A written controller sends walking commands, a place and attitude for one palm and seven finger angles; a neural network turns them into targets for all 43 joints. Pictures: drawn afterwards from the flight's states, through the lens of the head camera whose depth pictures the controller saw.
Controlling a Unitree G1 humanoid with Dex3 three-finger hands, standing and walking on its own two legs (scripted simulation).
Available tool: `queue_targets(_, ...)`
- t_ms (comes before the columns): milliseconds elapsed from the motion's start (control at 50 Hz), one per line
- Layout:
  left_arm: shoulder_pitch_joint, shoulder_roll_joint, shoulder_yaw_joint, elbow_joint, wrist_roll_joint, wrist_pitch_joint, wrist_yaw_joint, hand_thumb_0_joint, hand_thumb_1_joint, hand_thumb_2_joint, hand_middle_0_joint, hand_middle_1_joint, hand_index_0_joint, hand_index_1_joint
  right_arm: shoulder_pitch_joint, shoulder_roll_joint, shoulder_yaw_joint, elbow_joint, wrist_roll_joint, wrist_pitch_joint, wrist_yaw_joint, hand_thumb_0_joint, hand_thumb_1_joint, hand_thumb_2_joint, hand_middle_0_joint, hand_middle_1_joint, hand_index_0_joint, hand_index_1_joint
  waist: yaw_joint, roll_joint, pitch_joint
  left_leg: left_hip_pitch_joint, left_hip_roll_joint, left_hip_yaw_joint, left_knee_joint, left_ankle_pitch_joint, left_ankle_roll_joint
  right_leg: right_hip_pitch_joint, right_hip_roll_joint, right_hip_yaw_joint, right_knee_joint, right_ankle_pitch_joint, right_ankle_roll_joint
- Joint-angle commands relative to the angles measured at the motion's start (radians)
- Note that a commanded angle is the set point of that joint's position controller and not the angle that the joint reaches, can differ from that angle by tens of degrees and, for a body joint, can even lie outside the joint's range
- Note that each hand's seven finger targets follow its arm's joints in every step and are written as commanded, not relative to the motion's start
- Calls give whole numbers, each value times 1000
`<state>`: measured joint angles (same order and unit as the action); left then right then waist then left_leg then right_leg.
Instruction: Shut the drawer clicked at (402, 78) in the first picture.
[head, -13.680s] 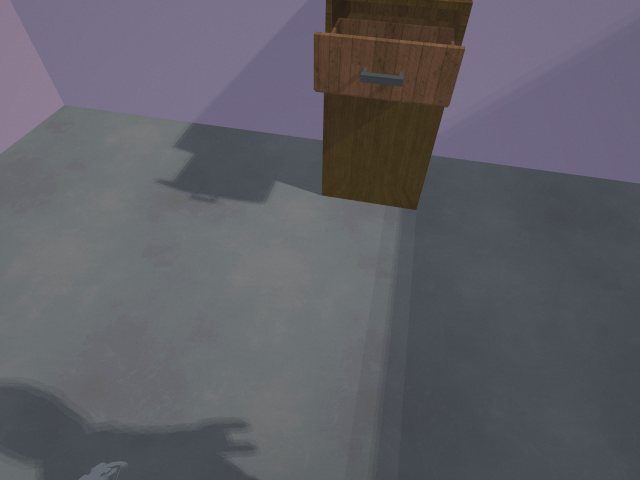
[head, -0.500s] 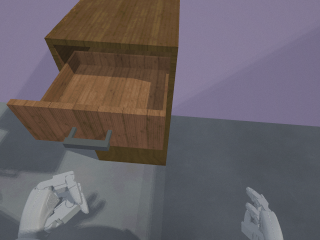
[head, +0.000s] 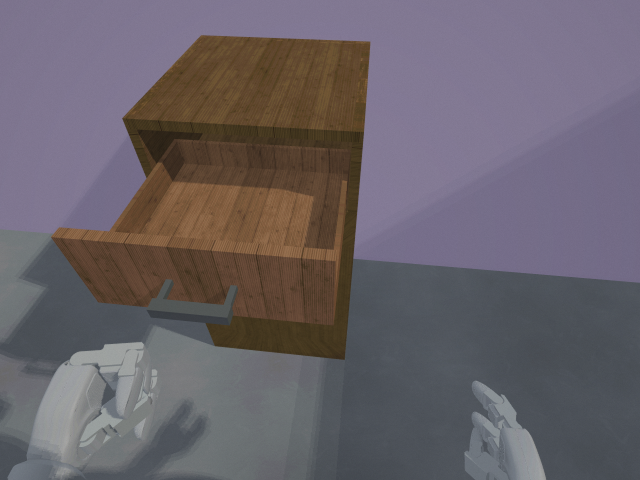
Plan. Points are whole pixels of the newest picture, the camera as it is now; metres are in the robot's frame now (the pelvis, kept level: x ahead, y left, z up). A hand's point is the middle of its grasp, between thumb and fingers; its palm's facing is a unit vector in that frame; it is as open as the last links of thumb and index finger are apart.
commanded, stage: raise the hand and make a fist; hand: left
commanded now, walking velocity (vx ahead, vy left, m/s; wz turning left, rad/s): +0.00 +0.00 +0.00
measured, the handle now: (195, 300) +0.35 +0.23 +0.01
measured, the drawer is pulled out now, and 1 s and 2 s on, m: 0.28 0.28 0.28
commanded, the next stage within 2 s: bring the fist close to the handle in 0.26 s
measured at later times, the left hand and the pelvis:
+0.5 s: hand (149, 407) +0.17 +0.19 +0.10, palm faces +0.07 -0.99 -0.08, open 3.3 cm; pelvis -0.02 -0.02 +0.00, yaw +0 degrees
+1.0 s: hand (187, 387) +0.21 +0.18 +0.05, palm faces +0.01 -1.00 -0.06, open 3.3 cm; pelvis -0.02 -0.01 -0.01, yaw +0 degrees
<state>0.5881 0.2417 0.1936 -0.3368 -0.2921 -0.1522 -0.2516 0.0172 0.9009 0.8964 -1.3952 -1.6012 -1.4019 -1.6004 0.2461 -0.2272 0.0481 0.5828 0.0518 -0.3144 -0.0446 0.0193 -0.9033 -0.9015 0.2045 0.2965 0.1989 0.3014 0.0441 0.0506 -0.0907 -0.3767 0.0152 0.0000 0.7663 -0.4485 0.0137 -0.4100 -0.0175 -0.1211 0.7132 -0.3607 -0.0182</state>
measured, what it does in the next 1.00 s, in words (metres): stands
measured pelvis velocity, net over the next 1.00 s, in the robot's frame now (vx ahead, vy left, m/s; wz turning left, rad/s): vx -0.02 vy -0.01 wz -0.01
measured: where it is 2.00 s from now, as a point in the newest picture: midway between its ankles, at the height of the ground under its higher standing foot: outside the picture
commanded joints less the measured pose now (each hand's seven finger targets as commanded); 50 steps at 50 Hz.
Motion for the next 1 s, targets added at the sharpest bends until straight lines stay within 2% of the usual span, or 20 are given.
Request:
queue_targets(0, -43, 124, 94, -195, -11, -71, 2, 0, 900, 900, -1400, -1600, -1400, -1600, -123, -113, -51, -167, 4, -77, -18, 0, -900, -900, 200, 300, 200, 300, -2, -26, -41, -25, -14, -34, -140, 290, -5, 98, 13, 45, -105, 215, -2)
queue_targets(20, -37, 138, 113, -198, -6, -75, 7, 0, 900, 900, -1400, -1600, -1400, -1600, -117, -110, -52, -166, 6, -79, -18, 0, -900, -900, 200, 300, 200, 300, 5, 4, -47, -22, -15, -31, -144, 291, -6, 103, 13, 48, -106, 210, -4)
queue_targets(100, -21, 138, 129, -198, -17, -101, 9, 0, 900, 900, -1400, -1600, -1400, -1600, -122, -109, -55, -160, 6, -91, -16, 0, -900, -900, 200, 300, 200, 300, 10, -9, -67, -12, -17, -27, -140, 304, -6, 121, 12, 52, -110, 229, -5)
queue_targets(140, -29, 116, 99, -195, -19, -106, 1, 0, 900, 900, -1400, -1600, -1400, -1600, -118, -108, -53, -162, 8, -99, -15, 0, -900, -900, 200, 300, 200, 300, 1, 23, -51, -9, -19, -21, -142, 290, -6, 106, 11, 55, -115, 220, -3)
queue_targets(200, -41, 125, 111, -149, -25, -105, -6, 0, 900, 900, -1400, -1600, -1400, -1600, -124, -117, -55, -148, 8, -101, -21, 0, -900, -900, 200, 300, 200, 300, -6, -32, -17, -30, -17, -24, -141, 255, -1, 95, 11, 65, -135, 180, 0)
queue_targets(300, -95, 140, 115, -157, -19, -103, -5, 0, 900, 900, -1400, -1600, -1400, -1600, -124, -120, -53, -147, 7, -114, -29, 0, -900, -900, 200, 300, 200, 300, -4, -1, -26, -18, -18, -23, -148, 216, 3, 91, 7, 79, -154, 110, 1)
queue_targets(340, -100, 134, 113, -143, -22, -104, -7, 0, 900, 900, -1400, -1600, -1400, -1600, -118, -117, -51, -145, 7, -117, -29, 0, -900, -900, 200, 300, 200, 300, -6, -24, -26, -22, -19, -24, -151, 213, 3, 93, 5, 83, -160, 106, 3)
queue_targets(400, -152, 133, 121, -43, -28, -103, -17, 0, 900, 900, -1400, -1600, -1400, -1600, -119, -126, -52, -120, 6, -105, -39, 0, -900, -900, 200, 300, 200, 300, -21, -64, 35, -60, -21, -20, -139, 170, 3, 60, 0, 112, -190, 24, 8)
queue_targets(420, -157, 143, 136, -20, -30, -106, -21, 0, 900, 900, -1400, -1600, -1400, -1600, -112, -125, -55, -119, 5, -102, -41, 0, -900, -900, 200, 300, 200, 300, -17, -73, 26, -67, -22, -17, -138, 160, 3, 59, -2, 119, -196, 0, 10)
queue_targets(500, -215, 156, 144, -7, -29, -138, -40, 0, 900, 900, -1400, -1600, -1400, -1600, -112, -132, -57, -117, -2, -103, -38, 0, -900, -900, 200, 300, 200, 300, -19, -18, -39, -56, -26, -13, -122, 199, 5, 80, -7, 119, -167, 58, 8)
queue_targets(560, -217, 161, 160, 42, -37, -161, -57, 0, 900, 900, -1400, -1600, -1400, -1600, -99, -134, -62, -109, -5, -100, -33, 0, -900, -900, 200, 300, 200, 300, -21, -34, -69, -72, -27, -11, -103, 235, 3, 91, -9, 119, -144, 123, 10)
queue_targets(660, -256, 126, 110, 64, -31, -197, -63, 0, 900, 900, -1400, -1600, -1400, -1600, -89, -141, -68, -109, -9, -101, -24, 0, -900, -900, 200, 300, 200, 300, -32, -5, -88, -78, -31, -12, -89, 248, 5, 64, -7, 99, -105, 158, 8)
queue_targets(680, -258, 121, 104, 70, -29, -199, -62, 0, 900, 900, -1400, -1600, -1400, -1600, -87, -140, -68, -110, -11, -101, -22, 0, -900, -900, 200, 300, 200, 300, -32, -2, -91, -81, -31, -15, -87, 251, 3, 61, -7, 93, -94, 168, 7)
queue_targets(720, -258, 120, 100, 96, -15, -201, -49, 0, 900, 900, -1400, -1600, -1400, -1600, -81, -144, -72, -109, -14, -91, -19, 0, -900, -900, 200, 300, 200, 300, -35, -48, -87, -100, -28, -20, -86, 250, 5, 43, -1, 81, -79, 163, 7)
queue_targets(780, -250, 103, 77, 89, -3, -210, -33, 0, 900, 900, -1400, -1600, -1400, -1600, -75, -142, -76, -121, -15, -83, -14, 0, -900, -900, 200, 300, 200, 300, -29, -15, -114, -102, -28, -19, -78, 269, 0, 32, -1, 68, -45, 191, 4)
queue_targets(820, -269, 117, 86, 103, 11, -217, -12, 0, 900, 900, -1400, -1600, -1400, -1600, -68, -144, -79, -120, -19, -69, -13, 0, -900, -900, 200, 300, 200, 300, -33, -36, -114, -122, -26, -23, -72, 264, 0, 13, 3, 64, -31, 177, 3)
queue_targets(840, -304, 103, 63, 95, 13, -224, -10, 0, 900, 900, -1400, -1600, -1400, -1600, -64, -145, -75, -124, -21, -64, -12, 0, -900, -900, 200, 300, 200, 300, -41, -11, -118, -124, -28, -21, -65, 259, 0, 2, 1, 66, -24, 176, 3)
queue_targets(900, -314, 119, 84, 136, 21, -240, 9, 0, 900, 900, -1400, -1600, -1400, -1600, -67, -145, -75, -123, -23, -47, -12, 0, -900, -900, 200, 300, 200, 300, -38, -31, -105, -160, -25, -24, -55, 231, -2, -22, 4, 64, -10, 139, 1)
queue_targets(940, -363, 106, 63, 133, 21, -256, 7, 0, 900, 900, -1400, -1600, -1400, -1600, -58, -145, -75, -128, -23, -40, -10, 0, -900, -900, 200, 300, 200, 300, -49, -14, -134, -160, -27, -22, -40, 225, -3, -39, 3, 66, 5, 136, 1)
queue_targets(980, -346, 108, 70, 162, 19, -264, 5, 0, 900, 900, -1400, -1600, -1400, -1600, -52, -145, -76, -133, -23, -33, -9, 0, -900, -900, 200, 300, 200, 300, -43, 1, -156, -170, -27, -20, -28, 236, -6, -41, 3, 67, 21, 149, 0)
